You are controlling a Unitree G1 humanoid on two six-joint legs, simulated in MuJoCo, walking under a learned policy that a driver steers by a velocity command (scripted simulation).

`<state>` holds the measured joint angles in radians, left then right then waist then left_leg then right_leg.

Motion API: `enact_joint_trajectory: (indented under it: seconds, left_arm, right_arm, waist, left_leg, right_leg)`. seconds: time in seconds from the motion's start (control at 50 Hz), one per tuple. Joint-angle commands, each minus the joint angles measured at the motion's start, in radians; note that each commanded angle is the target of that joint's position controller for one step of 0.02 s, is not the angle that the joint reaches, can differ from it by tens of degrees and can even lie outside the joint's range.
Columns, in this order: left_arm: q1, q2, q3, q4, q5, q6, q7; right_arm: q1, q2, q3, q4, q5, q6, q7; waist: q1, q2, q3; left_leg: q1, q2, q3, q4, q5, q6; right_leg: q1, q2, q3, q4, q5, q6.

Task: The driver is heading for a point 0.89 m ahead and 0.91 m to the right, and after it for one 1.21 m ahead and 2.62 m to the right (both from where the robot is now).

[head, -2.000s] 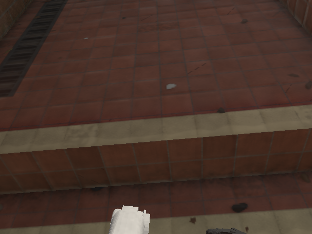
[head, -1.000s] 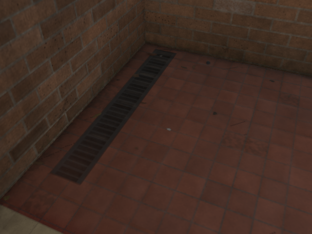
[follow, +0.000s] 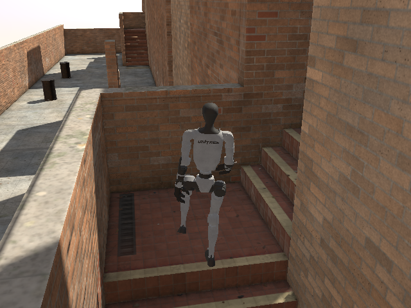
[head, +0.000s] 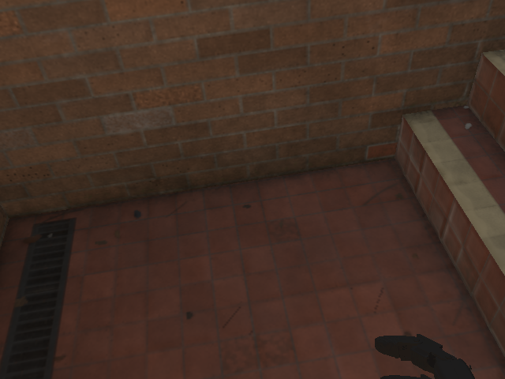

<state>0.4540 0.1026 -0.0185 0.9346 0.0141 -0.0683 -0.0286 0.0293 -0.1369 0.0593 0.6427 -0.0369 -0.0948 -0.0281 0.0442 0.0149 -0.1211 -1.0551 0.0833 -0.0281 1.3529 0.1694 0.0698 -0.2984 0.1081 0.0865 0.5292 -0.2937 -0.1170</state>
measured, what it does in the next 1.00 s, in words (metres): walks ahead, turning right: left foot, then right foot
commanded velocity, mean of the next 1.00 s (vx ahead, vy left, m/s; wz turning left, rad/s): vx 0.10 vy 0.00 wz -0.60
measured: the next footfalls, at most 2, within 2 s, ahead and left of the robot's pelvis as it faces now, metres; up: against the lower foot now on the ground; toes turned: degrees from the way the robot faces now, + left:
left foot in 0.28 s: +0.31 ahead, +0.11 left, +0.00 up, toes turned -16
right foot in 0.76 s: +0.14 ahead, -0.08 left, +0.00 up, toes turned -32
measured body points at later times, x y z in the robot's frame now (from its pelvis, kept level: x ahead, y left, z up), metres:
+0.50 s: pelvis +0.17 +0.06 +0.00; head +0.20 +0.05 +0.44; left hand +0.41 +0.27 -0.10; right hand +0.25 -0.23 -0.10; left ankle +0.27 +0.12 -0.74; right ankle +0.09 -0.07 -0.61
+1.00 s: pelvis +0.16 +0.02 +0.01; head +0.15 -0.02 +0.46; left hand +0.42 +0.17 -0.06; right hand +0.13 -0.30 -0.10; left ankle +0.29 +0.13 -0.66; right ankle +0.10 -0.05 -0.74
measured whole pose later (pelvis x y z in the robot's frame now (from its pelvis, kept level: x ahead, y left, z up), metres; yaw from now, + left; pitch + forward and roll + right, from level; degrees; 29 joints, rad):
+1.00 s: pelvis +0.16 +0.02 +0.01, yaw -37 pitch +3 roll +3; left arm 0.33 0.25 0.05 0.59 0.00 -0.02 0.02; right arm 0.14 -0.31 -0.08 0.73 0.00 -0.02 -0.01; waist 0.01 0.04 -0.04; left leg -0.59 0.01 -0.03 0.99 -0.20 -0.01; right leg -0.25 0.01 0.09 0.43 -0.23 -0.05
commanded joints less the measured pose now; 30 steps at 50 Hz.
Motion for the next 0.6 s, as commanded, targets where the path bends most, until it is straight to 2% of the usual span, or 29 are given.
enact_joint_trajectory:
  seconds: [0.02, 0.08, 0.14, 0.18, 0.22, 0.24, 0.26, 0.28, 0.3, 0.32, 0.34, 0.36, 0.38, 0.4, 0.42, 0.44, 0.5, 0.54, 0.58, 0.6]
  left_arm:
    - [0.032, 0.15, 0.041, -0.105, -0.013, -0.013, 0.036]
    - [0.076, 0.153, 0.053, -0.133, -0.023, 0.014, 0.062]
    - [0.083, 0.18, 0.069, -0.153, -0.027, 0.038, 0.073]
    - [0.031, 0.191, 0.077, -0.184, -0.035, 0.056, 0.076]
    - [-0.042, 0.228, 0.091, -0.227, -0.045, 0.057, 0.071]
    - [-0.097, 0.237, 0.093, -0.256, -0.048, 0.051, 0.067]
    - [-0.152, 0.217, 0.085, -0.299, -0.038, 0.041, 0.054]
    - [-0.103, 0.129, 0.06, -0.331, -0.007, 0.03, 0.046]
    - [0.082, 0.129, 0.061, -0.319, -0.006, 0.029, 0.046]
    - [0.156, 0.257, 0.083, -0.285, -0.028, 0.044, 0.046]
    - [0.079, 0.306, 0.102, -0.28, -0.043, 0.068, 0.054]
    - [-0.025, 0.313, 0.107, -0.301, -0.034, 0.09, 0.058]
    - [-0.098, 0.297, 0.108, -0.33, -0.029, 0.108, 0.064]
    - [-0.114, 0.263, 0.102, -0.347, -0.027, 0.111, 0.064]
    - [-0.1, 0.227, 0.095, -0.351, -0.025, 0.108, 0.063]
    - [-0.104, 0.208, 0.09, -0.356, -0.029, 0.102, 0.065]
    - [-0.18, 0.214, 0.087, -0.394, -0.025, 0.097, 0.079]
    - [-0.223, 0.217, 0.084, -0.41, -0.023, 0.101, 0.074]
    - [-0.252, 0.219, 0.08, -0.419, -0.025, 0.108, 0.064]
    - [-0.267, 0.205, 0.074, -0.43, -0.024, 0.109, 0.059]
  right_arm:
    - [-0.164, -0.069, -0.034, -0.085, 0.012, 0.008, -0.008]
    - [-0.236, -0.08, -0.046, -0.116, 0.035, 0.008, 0.019]
    - [-0.274, -0.098, -0.061, -0.134, 0.041, 0.0, 0.041]
    - [-0.223, -0.13, -0.077, -0.125, 0.042, -0.005, 0.048]
    - [-0.106, -0.173, -0.102, -0.093, 0.042, -0.006, 0.035]
    - [-0.013, -0.19, -0.112, -0.061, 0.045, -0.008, 0.027]
    - [0.114, -0.221, -0.124, -0.032, 0.034, -0.009, 0.012]
    - [0.173, -0.247, -0.123, -0.037, 0.013, -0.002, -0.01]
    - [0.158, -0.227, -0.108, -0.067, -0.027, 0.014, -0.02]
    - [0.109, -0.214, -0.116, -0.087, -0.007, 0.031, -0.018]
    - [0.034, -0.155, -0.105, -0.122, 0.007, 0.04, -0.024]
    - [0.008, -0.109, -0.084, -0.132, 0.018, 0.051, -0.03]
    - [-0.008, -0.116, -0.077, -0.127, 0.017, 0.057, -0.03]
    - [-0.019, -0.145, -0.083, -0.112, 0.012, 0.058, -0.026]
    - [-0.01, -0.167, -0.091, -0.098, 0.004, 0.054, -0.024]
    - [0.011, -0.175, -0.093, -0.078, -0.002, 0.051, -0.023]
    - [0.068, -0.21, -0.108, -0.042, 0.003, 0.053, -0.03]
    - [0.068, -0.224, -0.116, -0.04, 0.013, 0.066, -0.036]
    - [0.053, -0.245, -0.126, -0.039, 0.019, 0.074, -0.036]
    - [0.053, -0.257, -0.13, -0.034, 0.024, 0.082, -0.035]
  waist:
    - [0.022, -0.098, 0.035]
    - [0.031, -0.142, 0.021]
    - [0.026, -0.165, 0.038]
    - [-0.008, -0.174, 0.034]
    - [-0.062, -0.195, 0.008]
    - [-0.105, -0.174, -0.019]
    - [-0.14, -0.147, -0.127]
    - [-0.113, 0.054, -0.227]
    - [-0.01, 0.324, -0.289]
    - [0.012, 0.31, -0.322]
    - [0.002, 0.198, -0.208]
    - [-0.007, 0.088, -0.099]
    - [-0.002, 0.052, -0.021]
    - [0.009, 0.033, 0.027]
    - [0.015, 0.043, 0.043]
    - [0.012, 0.06, 0.045]
    - [-0.015, 0.061, 0.002]
    - [-0.03, 0.065, -0.022]
    - [-0.043, 0.081, -0.011]
    - [-0.048, 0.088, -0.006]
  left_leg:
    - [0.022, -0.052, 0.039, -0.257, 0.011, -0.041]
    - [-0.008, -0.072, -0.003, -0.471, -0.105, -0.054]
    - [0.108, -0.113, -0.005, -0.619, -0.221, -0.055]
    - [0.327, -0.155, 0.002, -0.753, -0.264, -0.045]
    - [0.575, -0.179, -0.007, -0.887, -0.253, -0.035]
    - [0.708, -0.146, -0.022, -1.015, -0.119, -0.023]
    - [0.983, -0.039, -0.08, -0.979, 0.0, 0.019]
    - [1.267, 0.187, -0.23, -0.811, 0.51, 0.09]
    - [1.358, 0.399, -0.516, -0.808, 0.956, 0.243]
    - [1.278, 0.453, -0.6, -0.855, 0.672, 0.315]
    - [1.148, 0.371, -0.505, -0.922, 0.263, 0.28]
    - [0.97, 0.268, -0.369, -0.976, 0.003, 0.218]
    - [0.825, 0.202, -0.283, -1.008, -0.101, 0.188]
    - [0.721, 0.159, -0.208, -1.037, -0.131, 0.176]
    - [0.676, 0.13, -0.145, -1.057, -0.129, 0.174]
    - [0.679, 0.113, -0.1, -1.061, -0.086, 0.179]
    - [0.811, 0.159, -0.079, -1.062, 0.048, 0.213]
    - [0.856, 0.188, -0.079, -1.073, -0.061, 0.217]
    - [0.826, 0.194, -0.055, -1.09, -0.208, 0.209]
    - [0.816, 0.204, -0.051, -1.094, -0.237, 0.213]
  right_leg:
    - [0.109, -0.197, 0.277, -0.194, 0.511, 0.055]
    - [0.348, -0.25, 0.328, -0.178, 0.573, 0.05]
    - [0.409, -0.25, 0.335, -0.127, 0.657, 0.038]
    - [0.336, -0.201, 0.325, -0.078, 0.718, 0.049]
    - [0.271, -0.155, 0.342, 0.021, 0.818, 0.048]
    - [0.257, -0.114, 0.324, 0.121, 0.793, 0.062]
    - [0.129, -0.076, 0.306, 0.303, 0.637, 0.067]
    - [-0.118, 0.021, 0.199, 0.552, -0.067, 0.082]
    - [-0.295, 0.105, 0.182, 0.788, -0.51, 0.126]
    - [-0.332, 0.003, 0.152, 0.977, -0.42, 0.178]
    - [-0.391, -0.047, 0.091, 1.055, -0.289, 0.211]
    - [-0.389, -0.089, 0.06, 1.047, -0.194, 0.22]
    - [-0.359, -0.103, 0.051, 1.041, -0.148, 0.214]
    - [-0.316, -0.107, 0.029, 1.033, -0.114, 0.208]
    - [-0.289, -0.102, 0.005, 1.003, -0.089, 0.206]
    - [-0.29, -0.104, -0.01, 0.957, -0.075, 0.205]
    - [-0.345, -0.133, -0.015, 0.787, -0.063, 0.217]
    - [-0.334, -0.167, -0.022, 0.687, -0.056, 0.219]
    - [-0.269, -0.187, -0.048, 0.571, -0.059, 0.207]
    - [-0.225, -0.189, -0.064, 0.511, -0.08, 0.202]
